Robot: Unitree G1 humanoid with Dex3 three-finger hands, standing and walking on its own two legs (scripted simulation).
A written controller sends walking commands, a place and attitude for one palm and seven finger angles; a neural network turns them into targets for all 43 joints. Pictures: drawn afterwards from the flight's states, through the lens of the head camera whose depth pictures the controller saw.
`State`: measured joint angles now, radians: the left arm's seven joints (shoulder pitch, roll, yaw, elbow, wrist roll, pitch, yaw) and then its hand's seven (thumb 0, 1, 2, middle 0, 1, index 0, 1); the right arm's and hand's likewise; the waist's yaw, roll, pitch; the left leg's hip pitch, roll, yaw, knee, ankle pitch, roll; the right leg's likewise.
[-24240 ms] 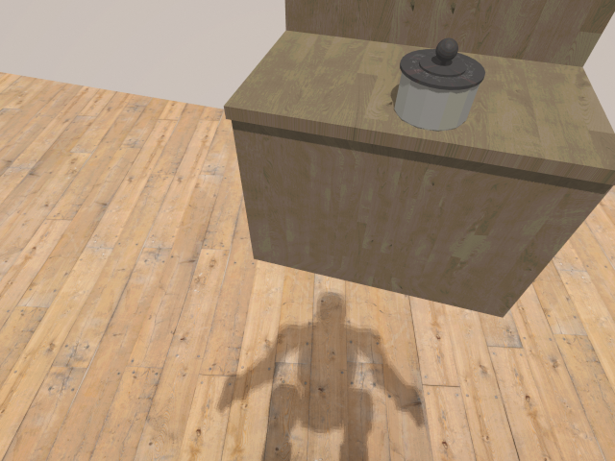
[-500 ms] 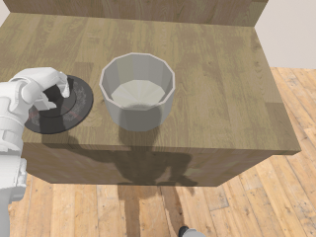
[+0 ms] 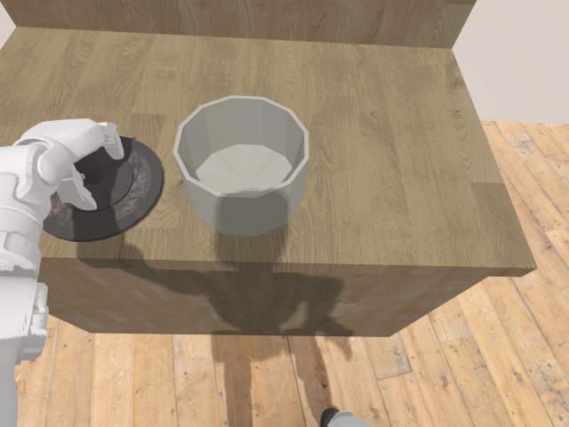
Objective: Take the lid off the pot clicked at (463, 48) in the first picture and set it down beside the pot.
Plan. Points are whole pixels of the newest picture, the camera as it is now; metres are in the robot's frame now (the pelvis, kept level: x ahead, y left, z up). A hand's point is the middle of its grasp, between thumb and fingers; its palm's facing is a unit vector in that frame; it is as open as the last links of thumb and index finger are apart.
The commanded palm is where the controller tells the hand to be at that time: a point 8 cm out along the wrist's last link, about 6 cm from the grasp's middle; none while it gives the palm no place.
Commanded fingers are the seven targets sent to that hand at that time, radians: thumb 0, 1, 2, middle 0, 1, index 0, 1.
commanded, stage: open the fingers wide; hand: left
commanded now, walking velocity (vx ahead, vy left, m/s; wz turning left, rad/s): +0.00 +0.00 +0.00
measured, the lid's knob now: (86, 167) +0.49 +0.28 +0.03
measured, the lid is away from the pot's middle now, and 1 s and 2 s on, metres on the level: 0.24 0.24 0.24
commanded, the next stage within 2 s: raise the empty hand in 0.14 s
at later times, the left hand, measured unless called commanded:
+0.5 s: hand (65, 167) +0.46 +0.28 +0.07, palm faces -0.45 -0.06 -0.89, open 10.9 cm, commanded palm +0.48 +0.27 +0.13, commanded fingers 0.00 0.03 0.56 -0.32 -0.92 -0.32 -0.92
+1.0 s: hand (50, 135) +0.47 +0.28 +0.12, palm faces -0.41 -0.05 -0.91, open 11.0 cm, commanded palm +0.48 +0.27 +0.19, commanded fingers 0.00 0.03 0.56 -0.32 -0.92 -0.32 -0.92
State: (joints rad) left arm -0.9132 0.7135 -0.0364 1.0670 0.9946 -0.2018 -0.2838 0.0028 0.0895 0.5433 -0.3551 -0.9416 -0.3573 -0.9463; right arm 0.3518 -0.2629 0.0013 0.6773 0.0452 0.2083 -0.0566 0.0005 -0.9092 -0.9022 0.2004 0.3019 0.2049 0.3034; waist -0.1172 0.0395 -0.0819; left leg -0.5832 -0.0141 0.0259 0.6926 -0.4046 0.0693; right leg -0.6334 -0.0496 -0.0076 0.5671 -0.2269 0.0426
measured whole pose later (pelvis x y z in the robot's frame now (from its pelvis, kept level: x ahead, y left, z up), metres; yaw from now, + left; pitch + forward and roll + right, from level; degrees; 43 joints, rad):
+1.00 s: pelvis +0.00 +0.00 +0.01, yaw +1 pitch +13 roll -2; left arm -1.01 0.75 -0.07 1.03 0.97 -0.15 -0.38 0.00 0.04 0.55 -0.33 -0.92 -0.34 -0.92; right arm 0.33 -0.27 0.01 0.67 0.06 0.19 -0.06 0.00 -0.91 -0.90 0.20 0.30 0.20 0.30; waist -0.11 0.04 -0.07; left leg -0.47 -0.02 0.02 0.59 -0.36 0.07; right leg -0.51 -0.06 -0.01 0.48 -0.19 0.05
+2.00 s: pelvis +0.01 +0.00 +0.02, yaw +2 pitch +10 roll -2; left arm -0.83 0.75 -0.03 0.68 0.90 -0.07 -0.46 0.00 0.04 0.55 -0.33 -0.92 -0.34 -0.92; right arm 0.26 -0.27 0.01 0.60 0.07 0.19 0.00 0.00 -0.91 -0.90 0.20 0.30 0.20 0.30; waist -0.06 0.06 -0.03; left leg -0.32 -0.04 0.00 0.48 -0.33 0.07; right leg -0.38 -0.08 -0.03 0.39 -0.18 0.06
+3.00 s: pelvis +0.00 -0.05 +0.02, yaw +2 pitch -2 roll -1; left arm -0.07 0.36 0.31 0.01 -0.07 -0.07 0.11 0.01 0.66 0.80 -0.24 -0.46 -0.24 -0.47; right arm 0.16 -0.24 0.03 0.66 0.04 -0.08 -0.07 0.01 -0.91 -0.90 0.20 0.30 0.20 0.30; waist 0.03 0.06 0.03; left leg -0.09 0.01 -0.01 0.44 -0.32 0.00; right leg -0.19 -0.02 -0.04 0.44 -0.21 0.01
